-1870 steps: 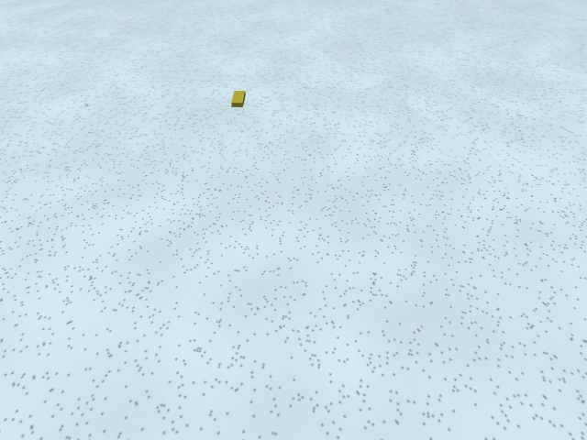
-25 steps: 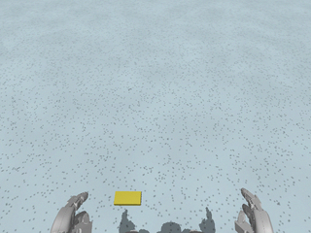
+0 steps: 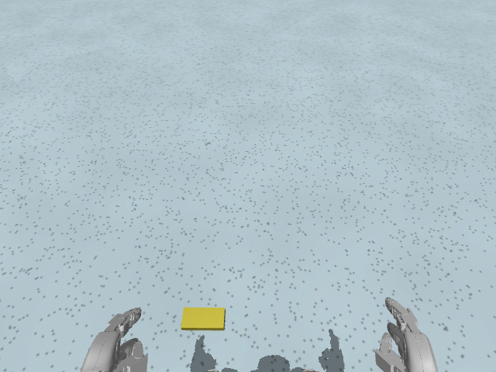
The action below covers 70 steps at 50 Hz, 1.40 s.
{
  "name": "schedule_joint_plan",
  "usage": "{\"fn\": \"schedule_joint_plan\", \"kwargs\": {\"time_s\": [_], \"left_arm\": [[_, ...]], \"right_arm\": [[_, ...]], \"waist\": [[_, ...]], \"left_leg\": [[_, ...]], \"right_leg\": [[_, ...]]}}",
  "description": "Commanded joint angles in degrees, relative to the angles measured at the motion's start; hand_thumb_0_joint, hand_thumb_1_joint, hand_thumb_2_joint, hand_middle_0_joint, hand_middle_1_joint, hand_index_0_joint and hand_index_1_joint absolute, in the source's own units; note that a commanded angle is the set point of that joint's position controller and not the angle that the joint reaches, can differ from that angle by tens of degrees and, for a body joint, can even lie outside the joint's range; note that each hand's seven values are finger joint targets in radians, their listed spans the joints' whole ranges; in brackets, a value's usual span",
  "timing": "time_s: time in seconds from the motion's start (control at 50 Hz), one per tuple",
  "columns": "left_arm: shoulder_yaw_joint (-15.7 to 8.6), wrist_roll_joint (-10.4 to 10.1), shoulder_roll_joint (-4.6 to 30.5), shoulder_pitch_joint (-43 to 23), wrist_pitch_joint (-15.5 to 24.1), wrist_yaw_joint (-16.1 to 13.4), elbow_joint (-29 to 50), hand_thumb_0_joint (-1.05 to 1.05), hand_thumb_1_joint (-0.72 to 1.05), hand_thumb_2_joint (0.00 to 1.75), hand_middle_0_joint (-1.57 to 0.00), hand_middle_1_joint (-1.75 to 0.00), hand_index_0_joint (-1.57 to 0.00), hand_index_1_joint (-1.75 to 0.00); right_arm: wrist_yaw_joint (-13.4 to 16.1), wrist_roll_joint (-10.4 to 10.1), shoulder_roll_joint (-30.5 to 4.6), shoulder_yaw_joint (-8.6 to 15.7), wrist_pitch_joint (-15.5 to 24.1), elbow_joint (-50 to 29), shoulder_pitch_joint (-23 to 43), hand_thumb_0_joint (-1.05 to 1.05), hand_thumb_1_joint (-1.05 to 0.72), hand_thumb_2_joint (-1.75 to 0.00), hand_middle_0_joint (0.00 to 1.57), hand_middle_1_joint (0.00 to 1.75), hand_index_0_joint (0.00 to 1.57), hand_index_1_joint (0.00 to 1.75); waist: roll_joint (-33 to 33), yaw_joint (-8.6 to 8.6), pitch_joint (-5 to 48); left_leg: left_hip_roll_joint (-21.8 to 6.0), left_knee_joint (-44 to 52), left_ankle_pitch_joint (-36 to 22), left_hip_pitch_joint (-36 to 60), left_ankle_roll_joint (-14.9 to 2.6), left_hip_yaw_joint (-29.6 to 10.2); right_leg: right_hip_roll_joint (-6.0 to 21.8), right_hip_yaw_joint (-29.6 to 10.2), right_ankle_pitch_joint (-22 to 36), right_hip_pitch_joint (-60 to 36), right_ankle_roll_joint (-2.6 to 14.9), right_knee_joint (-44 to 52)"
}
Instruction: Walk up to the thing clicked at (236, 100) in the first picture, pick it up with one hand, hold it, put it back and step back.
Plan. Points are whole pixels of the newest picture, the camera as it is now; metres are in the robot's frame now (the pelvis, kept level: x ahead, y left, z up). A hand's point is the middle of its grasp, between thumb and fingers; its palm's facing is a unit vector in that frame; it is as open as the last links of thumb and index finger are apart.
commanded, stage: home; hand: left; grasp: from above
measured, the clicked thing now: (203, 318) +0.42 +0.18 -0.70
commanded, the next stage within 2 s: stand in 0.68 s
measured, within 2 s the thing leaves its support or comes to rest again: neither
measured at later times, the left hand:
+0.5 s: hand (142, 365) +0.15 +0.18 -0.05, palm faces +0.05 -0.98 -0.20, open 7.4 cm
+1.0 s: hand out of the picture +0.13 +0.22 -0.10, palm faces +0.00 -0.94 -0.34, open 7.4 cm
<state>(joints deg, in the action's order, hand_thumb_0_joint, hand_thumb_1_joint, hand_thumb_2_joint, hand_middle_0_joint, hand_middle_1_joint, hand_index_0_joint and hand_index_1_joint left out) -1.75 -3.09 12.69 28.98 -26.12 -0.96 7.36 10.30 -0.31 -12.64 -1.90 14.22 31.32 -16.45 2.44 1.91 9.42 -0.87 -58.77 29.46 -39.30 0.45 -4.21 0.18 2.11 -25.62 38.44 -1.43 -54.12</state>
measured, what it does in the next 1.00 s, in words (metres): stands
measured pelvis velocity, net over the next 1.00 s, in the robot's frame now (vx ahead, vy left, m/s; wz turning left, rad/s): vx -0.01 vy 0.00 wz -0.02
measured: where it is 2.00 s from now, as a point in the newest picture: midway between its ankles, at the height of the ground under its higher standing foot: outside the picture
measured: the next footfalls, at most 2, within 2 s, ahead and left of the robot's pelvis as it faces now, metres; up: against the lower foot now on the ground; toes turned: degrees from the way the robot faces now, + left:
none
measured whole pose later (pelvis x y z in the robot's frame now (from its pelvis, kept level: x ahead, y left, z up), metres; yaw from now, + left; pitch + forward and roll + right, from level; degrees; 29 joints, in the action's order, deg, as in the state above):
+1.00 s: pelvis -0.01 +0.00 +0.02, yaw -1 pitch +2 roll +0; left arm -1.9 2.7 16.9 13.7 -4.8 -1.7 -33.1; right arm 1.3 3.2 -16.3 1.3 2.5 45.9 -10.6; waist -1.0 -1.4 -1.1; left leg 0.7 -48.1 24.7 -25.0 0.0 -0.9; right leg 1.8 -1.1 -22.9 27.1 -1.2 -48.4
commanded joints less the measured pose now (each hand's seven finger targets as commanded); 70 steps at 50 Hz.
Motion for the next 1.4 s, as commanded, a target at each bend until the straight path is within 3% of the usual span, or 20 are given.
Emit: {"fn": "schedule_joint_plan", "kwargs": {"time_s": [0.0,0.08,0.22,0.38,0.46,0.54,0.6,0.66,0.74,0.76,0.78,0.82,0.86,0.88,0.96,1.02,1.08,1.18,1.24,1.38], "left_arm": [[-3.11,0.52,6.01,-2.01,3.0,-0.41,12.16,0.0,0.9,0.9,-0.2,-0.3,-0.2,-0.3],[-3.42,0.31,5.69,-1.24,2.98,-0.33,10.81,0.0,0.9,0.9,-0.2,-0.3,-0.2,-0.3],[-3.56,0.4,6.22,-0.92,2.78,-0.3,11.17,0.0,0.9,0.9,-0.2,-0.3,-0.2,-0.3],[-3.49,0.48,6.14,-1.48,2.87,-0.46,11.31,0.0,0.9,0.9,-0.2,-0.3,-0.2,-0.3],[-3.18,0.4,5.83,-1.0,2.83,-0.46,11.12,0.0,0.9,0.9,-0.2,-0.3,-0.2,-0.3],[-2.82,0.31,5.54,-2.65,2.73,-0.3,11.57,0.0,0.9,0.9,-0.2,-0.3,-0.2,-0.3],[-4.09,0.08,6.22,-1.38,2.81,-0.41,11.8,0.0,0.9,0.9,-0.2,-0.3,-0.2,-0.3],[-2.86,0.5,5.85,-1.65,2.89,-0.4,11.78,0.0,0.9,0.9,-0.2,-0.3,-0.2,-0.3],[-3.39,0.26,5.81,-1.15,2.87,-0.5,11.95,0.0,0.9,0.9,-0.2,-0.3,-0.2,-0.3],[-3.28,6.58,11.74,-17.89,15.21,-2.45,-8.16,0.0,0.9,0.9,-0.2,-0.3,-0.2,-0.3],[-4.16,6.89,12.03,-12.18,18.98,-2.18,-17.58,0.0,0.9,0.9,-0.2,-0.3,-0.2,-0.3],[-3.76,7.37,12.39,-13.48,21.92,-1.65,-22.43,0.0,0.9,0.9,-0.2,-0.3,-0.2,-0.3],[-3.29,6.68,12.52,-14.97,23.59,-1.22,-27.28,0.0,0.9,0.9,-0.2,-0.3,-0.2,-0.3],[-3.33,6.46,12.35,-14.41,23.82,-1.15,-29.67,0.0,0.9,0.9,-0.2,-0.3,-0.2,-0.3],[-3.62,6.09,12.77,-18.23,25.36,-1.38,-38.58,0.0,0.9,0.9,-0.2,-0.3,-0.2,-0.3],[-3.83,5.97,12.73,-18.63,26.09,-1.56,-43.6,0.0,0.9,0.9,-0.2,-0.3,-0.2,-0.3],[-3.98,5.79,13.39,-19.56,26.79,-1.72,-48.18,0.0,0.9,0.9,-0.2,-0.3,-0.2,-0.3],[-3.77,5.04,13.0,-19.17,26.92,-1.84,-54.47,0.0,0.9,0.9,-0.2,-0.3,-0.2,-0.3],[-3.47,4.87,12.59,-19.4,26.7,-1.74,-57.57,0.0,0.9,0.9,-0.2,-0.3,-0.2,-0.3],[-3.22,5.09,13.56,-20.97,26.76,-1.34,-62.88,0.0,0.9,0.9,-0.2,-0.3,-0.2,-0.3]], "right_arm": [[0.67,0.06,-7.01,3.05,3.31,-9.43,3.76,0.0,-0.9,-0.9,0.2,0.3,0.2,0.3],[0.7,0.15,-7.32,3.36,3.32,-9.31,3.21,0.0,-0.9,-0.9,0.2,0.3,0.2,0.3],[0.52,0.1,-7.38,3.25,3.07,-9.35,3.59,0.0,-0.9,-0.9,0.2,0.3,0.2,0.3],[0.55,0.17,-7.26,3.29,3.13,-9.68,3.36,0.0,-0.9,-0.9,0.2,0.3,0.2,0.3],[0.38,0.03,-7.23,3.12,2.99,-9.78,3.35,0.0,-0.9,-0.9,0.2,0.3,0.2,0.3],[0.51,-0.03,-7.08,2.95,3.21,-9.98,3.99,0.0,-0.9,-0.9,0.2,0.3,0.2,0.3],[0.63,0.0,-6.97,3.14,3.34,-10.1,3.62,0.0,-0.9,-0.9,0.2,0.3,0.2,0.3],[0.61,-0.07,-7.23,3.07,3.46,-10.39,3.88,0.0,-0.9,-0.9,0.2,0.3,0.2,0.3],[0.63,-0.04,-6.97,3.05,3.44,-10.03,3.46,0.0,-0.9,-0.9,0.2,0.3,0.2,0.3],[-2.78,7.85,-14.23,5.65,-3.52,4.76,7.0,0.0,-0.9,-0.9,0.2,0.3,0.2,0.3],[-4.47,7.38,-14.2,6.38,-6.05,4.41,7.39,0.0,-0.9,-0.9,0.2,0.3,0.2,0.3],[-6.17,7.66,-14.42,6.11,-7.93,3.63,4.54,0.0,-0.9,-0.9,0.2,0.3,0.2,0.3],[-7.95,4.46,-12.69,5.96,-8.57,6.27,5.44,0.0,-0.9,-0.9,0.2,0.3,0.2,0.3],[-8.3,3.72,-12.51,6.32,-9.01,6.93,6.75,0.0,-0.9,-0.9,0.2,0.3,0.2,0.3],[-8.9,2.97,-11.8,6.79,-10.39,10.49,6.9,0.0,-0.9,-0.9,0.2,0.3,0.2,0.3],[-8.9,3.35,-12.51,7.3,-11.23,12.87,7.44,0.0,-0.9,-0.9,0.2,0.3,0.2,0.3],[-8.81,3.09,-12.01,7.36,-11.82,15.24,6.13,0.0,-0.9,-0.9,0.2,0.3,0.2,0.3],[-8.2,2.85,-13.33,7.48,-12.29,18.88,5.96,0.0,-0.9,-0.9,0.2,0.3,0.2,0.3],[-7.9,2.57,-14.12,7.22,-12.38,20.44,6.73,0.0,-0.9,-0.9,0.2,0.3,0.2,0.3],[-7.98,2.12,-14.47,6.87,-12.82,23.96,6.93,0.0,-0.9,-0.9,0.2,0.3,0.2,0.3]], "waist": [[0.47,0.24,3.71],[-0.39,0.76,4.54],[0.86,-0.19,3.52],[1.17,0.74,4.68],[1.49,0.09,3.81],[0.79,0.73,1.77],[-0.16,0.3,4.21],[1.01,0.31,2.59],[1.25,0.29,3.84],[-2.29,-3.87,-9.46],[-3.38,-4.08,-3.98],[-1.65,-1.72,-3.0],[-0.02,-2.99,-1.22],[-3.27,-3.84,-1.86],[-6.07,-2.72,-1.61],[-2.93,-2.92,-4.23],[-3.79,-2.02,-4.55],[-0.49,-2.62,-6.37],[0.92,-2.83,-8.02],[-1.68,-2.52,-12.48]], "left_leg": [[0.87,10.33,-14.2,3.9,-0.68,1.03],[0.74,9.97,-15.32,4.8,-0.67,1.18],[0.6,10.92,-12.9,3.46,-0.54,0.67],[0.66,10.81,-13.28,3.97,-0.53,0.68],[0.34,11.64,-11.57,3.3,-0.41,-0.1],[0.51,12.05,-6.37,2.32,-0.83,0.29],[0.76,10.78,-9.22,2.77,-0.85,0.65],[0.71,11.39,-7.72,2.49,-0.72,0.83],[0.67,11.09,-8.22,2.56,-0.73,0.64],[-2.46,15.42,-19.8,5.33,-3.25,-1.07],[-2.51,15.46,-21.9,11.07,-3.81,-0.13],[-2.41,16.3,-20.86,13.22,-4.15,-1.75],[-1.74,18.68,-17.43,16.1,-4.29,-1.42],[-1.29,18.91,-16.44,16.63,-3.81,-0.52],[-0.46,18.95,-17.8,19.51,-3.11,0.5],[-1.39,21.84,-17.7,22.24,-3.33,-0.6],[-1.35,23.04,-20.27,23.53,-3.02,-0.17],[-3.43,28.04,-24.12,26.57,-3.01,-2.01],[-4.85,33.01,-21.49,25.93,-3.04,-3.68],[-4.19,37.75,-12.75,25.36,-2.15,-2.67]], "right_leg": [[-1.41,1.87,10.62,-4.91,1.27,8.02],[-1.54,1.88,11.57,-5.09,1.17,7.82],[-1.36,1.88,9.47,-4.78,1.29,7.78],[-1.54,1.78,9.83,-4.71,1.29,7.5],[-1.54,2.0,8.4,-4.17,1.36,7.26],[-1.48,1.7,4.81,-3.25,0.93,8.72],[-1.41,1.72,6.79,-4.52,0.97,8.7],[-1.52,1.63,5.59,-3.17,1.1,8.47],[-1.46,1.61,6.25,-3.95,1.07,8.24],[2.48,-4.18,7.39,-11.82,5.08,9.43],[2.85,-6.05,9.32,-13.36,5.95,10.19],[2.66,-6.25,10.86,-12.63,5.73,10.0],[3.8,-6.33,13.27,-17.18,5.02,10.64],[4.09,-7.12,12.9,-16.78,5.19,12.46],[5.47,-8.14,17.62,-19.53,4.83,16.42],[5.03,-7.51,17.31,-18.22,4.23,17.97],[5.83,-7.98,21.29,-21.32,4.37,20.02],[5.03,-6.59,24.36,-23.8,3.65,21.64],[4.28,-5.91,21.15,-25.9,2.93,23.41],[4.83,-7.51,13.3,-27.73,3.01,30.08]]}}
